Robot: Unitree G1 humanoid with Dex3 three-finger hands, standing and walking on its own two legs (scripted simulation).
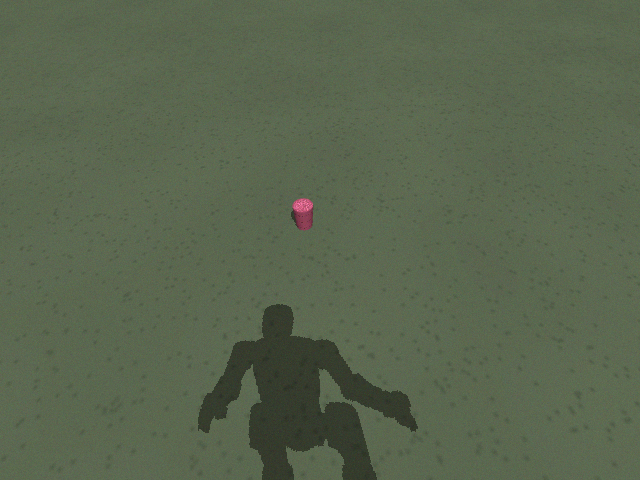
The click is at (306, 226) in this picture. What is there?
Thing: tapered cup
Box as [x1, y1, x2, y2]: [292, 198, 312, 229]
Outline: 301,198 293,203 293,211 297,226 300,229 307,229 311,226 312,222 312,203 308,199
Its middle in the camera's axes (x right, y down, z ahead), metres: -0.08 -0.10 +1.69
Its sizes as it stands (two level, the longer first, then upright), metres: 0.089 0.089 0.121
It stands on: the floor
